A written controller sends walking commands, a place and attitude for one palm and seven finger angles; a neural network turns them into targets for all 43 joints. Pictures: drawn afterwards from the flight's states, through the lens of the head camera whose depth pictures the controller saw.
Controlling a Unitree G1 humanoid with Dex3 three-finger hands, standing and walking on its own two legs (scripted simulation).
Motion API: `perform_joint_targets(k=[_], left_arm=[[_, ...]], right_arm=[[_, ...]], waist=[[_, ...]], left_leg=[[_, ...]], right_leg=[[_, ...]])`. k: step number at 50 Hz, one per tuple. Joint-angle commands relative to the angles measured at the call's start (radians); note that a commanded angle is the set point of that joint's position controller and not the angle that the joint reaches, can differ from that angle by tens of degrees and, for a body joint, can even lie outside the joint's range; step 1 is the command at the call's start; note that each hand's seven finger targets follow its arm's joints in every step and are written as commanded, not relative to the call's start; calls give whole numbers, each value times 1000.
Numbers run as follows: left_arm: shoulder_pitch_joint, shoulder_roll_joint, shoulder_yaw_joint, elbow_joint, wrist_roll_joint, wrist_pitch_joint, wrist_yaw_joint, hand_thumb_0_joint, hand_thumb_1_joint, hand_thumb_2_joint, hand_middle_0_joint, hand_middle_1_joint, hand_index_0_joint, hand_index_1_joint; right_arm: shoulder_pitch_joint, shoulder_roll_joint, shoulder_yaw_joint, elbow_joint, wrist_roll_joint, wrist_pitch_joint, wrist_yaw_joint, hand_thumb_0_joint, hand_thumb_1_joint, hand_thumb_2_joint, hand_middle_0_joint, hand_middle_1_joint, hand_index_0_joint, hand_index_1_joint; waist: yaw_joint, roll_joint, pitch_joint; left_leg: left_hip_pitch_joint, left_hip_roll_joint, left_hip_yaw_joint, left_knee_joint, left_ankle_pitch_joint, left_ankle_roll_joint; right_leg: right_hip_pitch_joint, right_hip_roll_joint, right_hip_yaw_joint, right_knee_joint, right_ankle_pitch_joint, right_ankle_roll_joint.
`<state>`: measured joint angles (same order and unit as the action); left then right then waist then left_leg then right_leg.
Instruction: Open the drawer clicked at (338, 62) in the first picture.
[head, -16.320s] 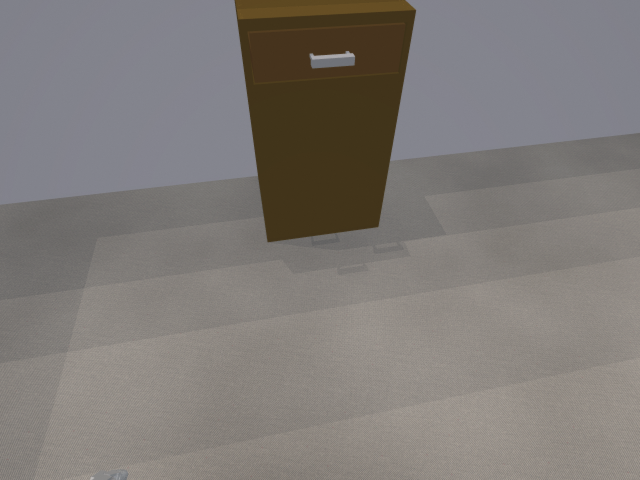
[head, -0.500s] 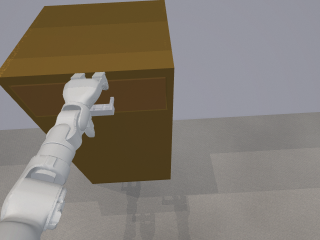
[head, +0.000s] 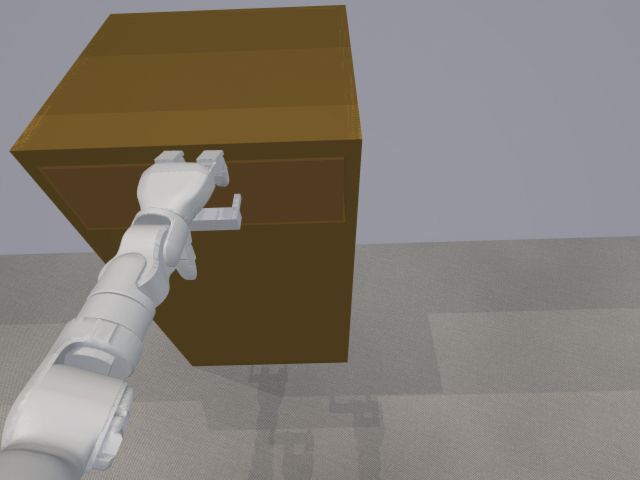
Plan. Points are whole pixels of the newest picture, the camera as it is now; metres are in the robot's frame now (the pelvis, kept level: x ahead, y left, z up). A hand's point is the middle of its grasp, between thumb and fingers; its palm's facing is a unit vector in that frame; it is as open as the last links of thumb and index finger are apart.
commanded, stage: move the hooked fingers above the handle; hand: left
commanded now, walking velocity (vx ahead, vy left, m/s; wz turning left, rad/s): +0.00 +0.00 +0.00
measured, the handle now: (201, 209) +0.50 +0.20 +0.02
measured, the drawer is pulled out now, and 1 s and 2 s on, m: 0.00 0.00 0.00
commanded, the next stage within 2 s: lower the fingers behind the handle in 1.26 s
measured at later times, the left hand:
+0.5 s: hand (181, 209) +0.45 +0.21 +0.08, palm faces +0.00 -0.01 -1.00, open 13.8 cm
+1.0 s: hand (176, 209) +0.45 +0.21 +0.08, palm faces -0.01 -0.01 -1.00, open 13.8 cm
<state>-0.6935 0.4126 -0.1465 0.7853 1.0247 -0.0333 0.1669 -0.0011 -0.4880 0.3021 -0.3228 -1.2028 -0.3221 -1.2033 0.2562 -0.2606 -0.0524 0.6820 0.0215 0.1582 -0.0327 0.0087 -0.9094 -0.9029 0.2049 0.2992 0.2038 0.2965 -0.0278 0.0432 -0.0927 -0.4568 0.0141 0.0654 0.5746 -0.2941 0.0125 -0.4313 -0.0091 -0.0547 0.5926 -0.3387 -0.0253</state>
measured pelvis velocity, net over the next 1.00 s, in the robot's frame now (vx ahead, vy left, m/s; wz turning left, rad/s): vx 0.00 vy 0.00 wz -0.02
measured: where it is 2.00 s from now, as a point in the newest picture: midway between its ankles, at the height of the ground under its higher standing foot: outside the picture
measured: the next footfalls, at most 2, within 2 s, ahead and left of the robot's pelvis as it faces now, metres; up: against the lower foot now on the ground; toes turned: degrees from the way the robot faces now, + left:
none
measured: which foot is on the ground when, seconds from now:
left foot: down 0.00-1.00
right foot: down 0.00-1.00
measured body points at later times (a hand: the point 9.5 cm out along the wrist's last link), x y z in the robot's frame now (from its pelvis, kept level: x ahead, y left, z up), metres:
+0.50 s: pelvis +0.00 +0.00 +0.00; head +0.05 -0.03 +0.45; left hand +0.45 +0.20 +0.13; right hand +0.06 -0.27 -0.14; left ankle -0.01 +0.11 -0.73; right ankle -0.03 -0.10 -0.73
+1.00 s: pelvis +0.00 +0.00 +0.00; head +0.05 -0.02 +0.45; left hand +0.45 +0.21 +0.13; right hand +0.07 -0.26 -0.14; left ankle -0.01 +0.11 -0.73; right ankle -0.03 -0.10 -0.73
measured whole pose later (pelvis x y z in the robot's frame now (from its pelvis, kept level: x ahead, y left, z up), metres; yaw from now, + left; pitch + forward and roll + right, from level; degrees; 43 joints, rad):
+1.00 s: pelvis +0.00 +0.00 +0.00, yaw -1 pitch +11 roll +0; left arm -0.71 0.44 -0.10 0.84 1.03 0.04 0.19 0.00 -0.49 0.30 -0.34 -1.21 -0.32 -1.20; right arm 0.28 -0.25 -0.05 0.68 0.03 0.16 -0.03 0.01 -0.91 -0.90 0.20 0.30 0.20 0.30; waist -0.05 0.05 -0.10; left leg -0.48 0.02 0.08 0.58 -0.30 0.02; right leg -0.45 0.00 -0.04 0.59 -0.33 -0.02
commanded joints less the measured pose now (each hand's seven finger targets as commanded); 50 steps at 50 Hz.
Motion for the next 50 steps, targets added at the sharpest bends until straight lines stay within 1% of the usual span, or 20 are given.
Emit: perform_joint_targets(k=[1,3,6,9,12,15,16,20,23,26,28,29,34,36,38,39,43,45,47,50], left_arm=[[-523,262,131,-147,-1,40,81,0,-500,300,-300,-1200,-300,-1200],[-473,283,149,-104,0,68,70,0,-500,300,-300,-1200,-300,-1200],[-416,244,110,-85,-9,83,23,0,-500,300,-300,-1200,-300,-1200],[-407,236,99,-124,-14,54,-16,0,-500,300,-300,-1200,-300,-1200],[-400,210,89,-204,-26,9,-21,0,-500,300,-300,-1200,-300,-1200],[-456,291,148,-192,-13,-16,11,0,-500,300,-300,-1200,-300,-1200],[-476,276,133,-196,-11,-17,26,0,-500,300,-300,-1200,-300,-1200],[-530,356,198,-213,6,-11,86,0,-500,300,-300,-1200,-300,-1200],[-511,310,156,-119,3,35,85,0,-500,300,-300,-1200,-300,-1200],[-483,244,96,-74,-14,61,39,0,-500,300,-300,-1200,-300,-1200],[-462,221,75,-70,-19,56,2,0,-500,300,-300,-1200,-300,-1200],[-474,184,45,-88,-25,44,-15,0,-500,300,-300,-1200,-300,-1200],[-486,190,62,-157,-26,-16,-23,0,-500,300,-300,-1200,-300,-1200],[-474,278,145,-164,-17,-30,9,0,-500,300,-300,-1200,-300,-1200],[-498,312,176,-169,-4,-27,51,0,-500,300,-300,-1200,-300,-1200],[-477,382,240,-165,7,-22,72,0,-500,300,-300,-1200,-300,-1200],[-478,342,202,-160,24,38,110,0,-500,300,-300,-1200,-300,-1200],[-471,319,180,-153,14,60,96,0,-500,300,-300,-1200,-300,-1200],[-487,250,116,-137,0,79,69,0,-500,300,-300,-1200,-300,-1200],[-476,201,74,-198,-22,61,19,0,-500,300,-300,-1200,-300,-1200]], right_arm=[[45,-126,-41,-73,0,-30,-6,0,-900,-900,200,300,200,300],[44,-132,-39,-79,0,-26,-5,0,-900,-900,200,300,200,300],[34,-137,-39,-98,4,-19,-7,0,-900,-900,200,300,200,300],[39,-140,-40,-110,6,-14,-11,0,-900,-900,200,300,200,300],[45,-132,-46,-119,5,-16,-9,0,-900,-900,200,300,200,300],[54,-135,-44,-98,5,-19,-15,0,-900,-900,200,300,200,300],[55,-131,-43,-97,5,-23,-16,0,-900,-900,200,300,200,300],[67,-128,-49,-81,-2,-35,-18,0,-900,-900,200,300,200,300],[62,-132,-44,-68,4,-35,-18,0,-900,-900,200,300,200,300],[68,-140,-46,-71,9,-34,-17,0,-900,-900,200,300,200,300],[72,-141,-46,-80,11,-29,-16,0,-900,-900,200,300,200,300],[75,-139,-47,-84,9,-27,-15,0,-900,-900,200,300,200,300],[78,-134,-51,-92,0,-25,-13,0,-900,-900,200,300,200,300],[79,-134,-49,-91,-1,-23,-14,0,-900,-900,200,300,200,300],[76,-131,-46,-90,-3,-26,-13,0,-900,-900,200,300,200,300],[73,-134,-46,-88,-7,-26,-15,0,-900,-900,200,300,200,300],[55,-128,-48,-88,-3,-32,-9,0,-900,-900,200,300,200,300],[58,-131,-48,-90,2,-30,-6,0,-900,-900,200,300,200,300],[57,-135,-49,-86,5,-29,-7,0,-900,-900,200,300,200,300],[61,-136,-54,-95,6,-31,-8,0,-900,-900,200,300,200,300]], waist=[[-14,-9,-362],[-2,-33,-375],[-5,-71,-361],[-11,-86,-340],[-7,-59,-339],[-15,-74,-311],[-17,-50,-316],[-6,4,-428],[-27,-29,-365],[-41,-52,-343],[-39,-47,-335],[-50,-60,-336],[-38,-51,-334],[-13,-35,-361],[-5,-29,-370],[13,-41,-393],[6,7,-416],[-3,3,-410],[-30,-36,-371],[-33,-28,-393]], left_leg=[[204,-40,-22,-12,388,34],[189,-40,-15,-14,402,35],[170,-41,-3,-21,390,40],[169,-40,-6,-26,382,43],[198,-40,-12,-22,393,44],[164,-41,-19,-24,337,44],[166,-44,-17,-22,330,44],[192,-48,-14,-5,374,42],[159,-45,-7,-12,341,40],[171,-42,-5,-14,342,43],[177,-42,-10,-16,348,43],[190,-41,-15,-12,362,45],[204,-39,-26,-3,379,45],[187,-41,-25,3,379,42],[162,-41,-22,2,375,39],[154,-40,-21,6,401,39],[175,-37,-8,3,424,35],[187,-35,-10,-1,427,35],[195,-33,-10,-6,403,40],[246,-31,-22,-8,430,44]], right_leg=[[115,36,36,-41,404,-14],[148,34,37,-39,437,-12],[178,29,42,-52,471,-4],[181,27,45,-59,462,-4],[153,31,42,-59,451,-6],[131,31,49,-62,393,-5],[123,31,50,-62,383,-6],[165,31,58,-44,425,-8],[142,30,51,-54,417,-2],[131,31,47,-66,425,0],[126,33,44,-64,422,-3],[122,32,45,-68,428,-3],[97,34,44,-58,411,-8],[114,35,46,-41,414,-10],[120,35,45,-32,410,-11],[152,36,48,-26,434,-13],[148,40,41,-22,453,-12],[145,40,36,-29,448,-11],[125,40,35,-46,438,-6],[122,40,35,-55,438,-7]])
